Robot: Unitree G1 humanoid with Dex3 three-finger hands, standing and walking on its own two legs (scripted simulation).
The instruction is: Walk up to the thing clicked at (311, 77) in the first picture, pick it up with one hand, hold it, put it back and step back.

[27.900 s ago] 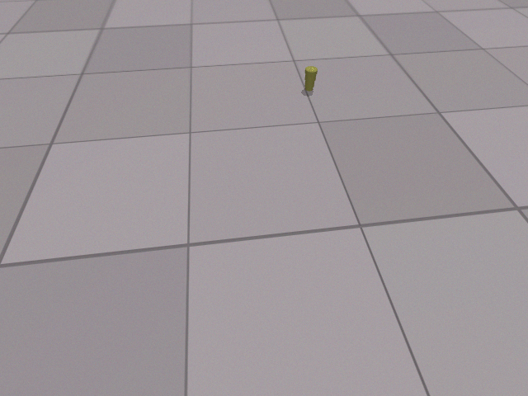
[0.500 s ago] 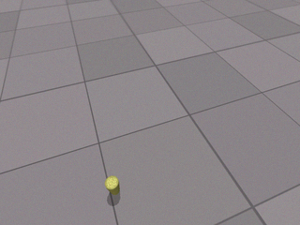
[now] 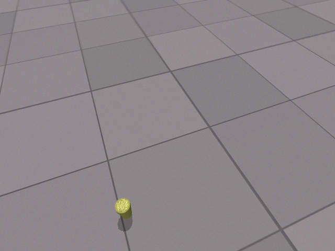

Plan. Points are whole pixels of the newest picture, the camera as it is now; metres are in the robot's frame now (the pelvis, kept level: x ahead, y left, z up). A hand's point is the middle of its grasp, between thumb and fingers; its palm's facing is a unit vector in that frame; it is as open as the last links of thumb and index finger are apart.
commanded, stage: stand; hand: left
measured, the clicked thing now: (124, 209) +0.44 +0.27 -0.71
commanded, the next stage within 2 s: step back in 0.64 s
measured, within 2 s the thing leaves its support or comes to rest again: neither
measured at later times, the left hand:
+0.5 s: hand out of the picture +0.07 +0.25 -0.16, palm faces -0.02 -0.94 -0.35, open 7.3 cm
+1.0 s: hand out of the picture +0.10 +0.31 -0.18, palm faces -0.01 -0.93 -0.37, open 7.3 cm
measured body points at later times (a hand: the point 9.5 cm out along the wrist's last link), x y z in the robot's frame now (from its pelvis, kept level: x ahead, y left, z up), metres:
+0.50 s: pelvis +0.00 -0.01 +0.00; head +0.00 -0.01 +0.45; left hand +0.07 +0.29 -0.13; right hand +0.07 -0.30 -0.14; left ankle +0.01 +0.14 -0.75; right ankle -0.01 -0.12 -0.75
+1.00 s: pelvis -0.06 +0.05 -0.03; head +0.02 +0.07 +0.41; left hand +0.10 +0.36 -0.16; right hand +0.00 -0.28 -0.13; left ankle -0.06 +0.14 -0.75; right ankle -0.03 -0.12 -0.72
